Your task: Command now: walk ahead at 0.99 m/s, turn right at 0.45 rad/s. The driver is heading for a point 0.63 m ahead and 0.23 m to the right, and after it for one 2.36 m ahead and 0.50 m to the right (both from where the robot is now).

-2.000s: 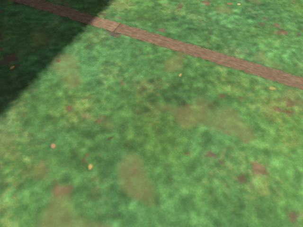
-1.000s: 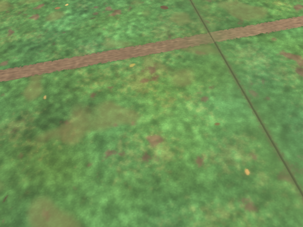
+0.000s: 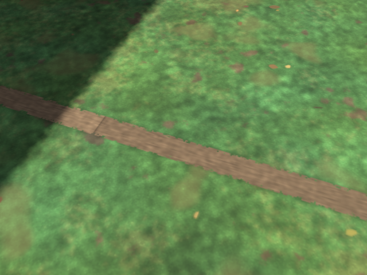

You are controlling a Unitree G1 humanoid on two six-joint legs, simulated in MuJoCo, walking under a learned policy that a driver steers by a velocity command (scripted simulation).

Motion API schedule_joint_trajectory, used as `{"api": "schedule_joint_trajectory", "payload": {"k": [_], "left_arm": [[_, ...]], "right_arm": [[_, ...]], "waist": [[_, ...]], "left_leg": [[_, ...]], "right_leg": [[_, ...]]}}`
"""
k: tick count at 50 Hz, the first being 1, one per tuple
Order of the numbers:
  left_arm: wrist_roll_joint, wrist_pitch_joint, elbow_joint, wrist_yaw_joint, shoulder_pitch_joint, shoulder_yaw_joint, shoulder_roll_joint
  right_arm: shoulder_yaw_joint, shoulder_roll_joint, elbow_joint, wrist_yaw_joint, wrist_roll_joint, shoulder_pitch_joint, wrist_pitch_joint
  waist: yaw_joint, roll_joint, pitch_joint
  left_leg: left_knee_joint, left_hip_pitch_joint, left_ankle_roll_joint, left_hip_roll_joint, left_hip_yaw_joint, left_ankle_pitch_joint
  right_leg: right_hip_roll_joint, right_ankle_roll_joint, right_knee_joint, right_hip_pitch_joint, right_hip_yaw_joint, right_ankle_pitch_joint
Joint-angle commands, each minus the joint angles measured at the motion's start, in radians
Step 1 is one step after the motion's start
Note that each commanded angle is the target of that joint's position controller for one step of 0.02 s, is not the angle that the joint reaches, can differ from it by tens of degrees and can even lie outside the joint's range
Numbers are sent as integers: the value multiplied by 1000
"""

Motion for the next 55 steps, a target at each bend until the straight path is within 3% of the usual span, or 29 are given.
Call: {"api": "schedule_joint_trajectory", "payload": {"k": [1, 3, 4, 7, 11, 16, 18, 19, 20, 21, 22, 23, 24, 25, 27, 29, 32, 33, 34, 37, 39, 40, 41, 42, 43, 44, 46, 49, 55], "left_arm": [[8, 23, 53, -3, 284, 96, 217], [-1, 13, 77, -6, 262, 78, 128], [-1, 5, 98, 2, 270, 69, 115], [-7, -21, 124, 9, 278, 66, 136], [-16, -31, 108, 7, 292, 85, 158], [-28, -26, 127, 10, 360, 105, 186], [-21, -23, 126, 20, 346, 112, 215], [-15, -25, 120, 17, 317, 119, 252], [-12, -35, 104, 12, 262, 120, 248], [-5, -48, 69, 15, 232, 85, 113], [-61, -41, 0, 13, 352, 50, 24], [-29, -16, 38, 26, 262, 56, 113], [-9, -6, 33, 16, 166, 65, 137], [-1, 2, 28, 3, 123, 65, 126], [21, 29, -5, -25, 75, 56, 75], [19, 55, -50, -30, 17, 45, 40], [19, 53, -129, -45, -63, 23, 21], [17, 50, -134, -57, -68, 17, 23], [-74, 22, -117, -49, -29, 28, 37], [-19, -1, -123, -57, 6, 41, 84], [2, 4, -70, -30, 170, 67, 137], [17, 11, -56, -7, 198, 78, 206], [72, 7, -101, 14, 155, 56, 242], [51, 10, -115, 4, 189, 57, 193], [20, 8, -110, -4, 116, 57, 188], [-10, -1, -90, -6, 46, 49, 151], [-5, -5, -80, -4, -34, 38, 100], [18, -6, -74, 11, -115, 49, 102], [9, 26, -47, 66, -141, 65, 108]], "right_arm": [[29, -46, -154, 14, 6, -5, -55], [36, -82, -189, 18, -8, -167, -70], [41, -69, -219, 19, -22, -223, -59], [71, -23, -256, 25, -42, -232, -9], [99, 2, -352, 42, -6, -474, -14], [92, -10, -382, 34, 12, -536, -23], [68, -59, -356, 18, 11, -439, -30], [46, -99, -319, 6, 16, -295, -35], [21, -148, -275, -13, 10, -96, -42], [-11, -225, -240, -36, -16, 146, -42], [-31, -297, -241, -26, -31, 54, -30], [-26, -179, -262, -20, -21, -46, -18], [-4, -89, -261, -16, -12, -95, -18], [4, -54, -236, -12, -19, -97, -17], [12, -26, -170, -11, -7, -40, -30], [22, 14, -131, 1, 21, -26, -47], [15, -11, -127, 3, 37, -118, -59], [12, -26, -136, 2, 40, -168, -60], [-19, -117, -195, -25, 70, -267, -53], [-41, -210, -162, -42, 86, -142, -62], [-30, -191, -142, -28, 97, -130, -51], [-10, -136, -145, -21, 81, -85, -45], [34, -15, -116, 2, 57, 156, -36], [10, -141, -88, 11, 93, 152, -33], [-7, -175, -119, 8, 114, 45, -21], [-5, -144, -134, -6, 101, -18, -7], [-13, -116, -107, -26, 84, 16, 41], [-22, -62, -134, -43, 77, 31, 89], [-20, -19, -222, -18, 66, -117, 101]], "waist": [[73, -238, -255], [46, 45, -112], [22, 70, -54], [-41, -7, 34], [33, -36, 103], [102, -74, 17], [54, -76, -68], [-25, -73, -163], [-136, -69, -258], [-206, 76, -411], [-75, 427, -536], [-87, 202, -358], [-98, 83, -223], [-85, 6, -142], [-54, 58, -66], [-20, 61, -16], [37, 90, 27], [56, 80, 30], [55, 82, 32], [89, 55, -80], [192, 22, -145], [185, -104, -185], [59, -318, -434], [135, -179, -628], [107, -103, -469], [58, -24, -320], [-22, -42, -193], [-68, -100, -150], [-32, -125, -150]], "left_leg": [[847, -891, -34, 6, -101, 36], [668, -822, -28, 112, -109, 133], [597, -785, -44, 139, -104, 114], [419, -762, -98, 190, -67, 63], [-12, -661, -151, 191, 15, 352], [-243, -563, -125, 127, 24, 489], [-298, -407, -106, 82, 20, 366], [-298, -242, -92, 76, 19, 288], [-262, 1, -70, 157, -44, 202], [-254, 239, -43, 414, -283, -152], [-476, 371, 73, 650, -867, -368], [-511, 230, 65, 572, -791, -475], [-495, 102, 43, 515, -574, -299], [-506, -8, 31, 474, -428, -76], [-522, -115, 3, 419, -233, 141], [-506, -139, -15, 415, -87, 574], [-544, -258, -39, 354, 128, 838], [-551, -320, -55, 318, 198, 799], [-539, -368, -52, 267, 218, 802], [-422, -333, -27, 328, 164, 1079], [-153, -333, -43, 309, 156, 1035], [176, -449, -86, 211, 166, 480], [641, -670, -126, 80, -14, -377], [709, -655, -122, 70, -215, -348], [643, -704, -131, 117, -185, -289], [541, -743, -148, 166, -128, -225], [500, -654, -184, 209, -80, -155], [473, -602, -217, 221, -31, -85], [161, -593, -184, 247, 27, 188]], "right_leg": [[-347, -285, -378, 874, 1057, -565], [-292, -220, -396, 589, 817, -459], [-240, -192, -404, 466, 717, -373], [-158, -202, -441, 264, 586, -273], [-90, -155, -529, 127, 496, -127], [-111, -77, -400, 380, 505, 275], [-111, -35, -227, 454, 506, 518], [-93, -15, -46, 449, 488, 587], [-54, 0, 191, 317, 473, 475], [-7, -12, 523, 159, 385, -22], [61, 22, 782, -124, 264, -444], [-48, 9, 817, -238, 233, -326], [-83, 15, 763, -244, 208, -241], [-112, 25, 729, -217, 199, -213], [-154, 33, 700, -207, 191, -214], [-166, 48, 680, -253, 162, -236], [-138, 64, 416, -171, 93, -93], [-124, 63, 261, -60, 62, 16], [-106, 88, 157, 37, 61, 94], [-4, 59, 35, 333, 54, 116], [-21, -17, -102, 557, 122, 278], [-144, -61, -106, 715, 224, 663], [-519, -270, 90, 1012, 566, 1323], [-547, -334, 6, 983, 625, 1187], [-491, -286, -70, 833, 519, 951], [-434, -225, -125, 687, 447, 767], [-388, -182, -219, 428, 333, 616], [-374, -177, -319, 237, 193, 478], [-359, -122, -345, 290, 13, 176]]}}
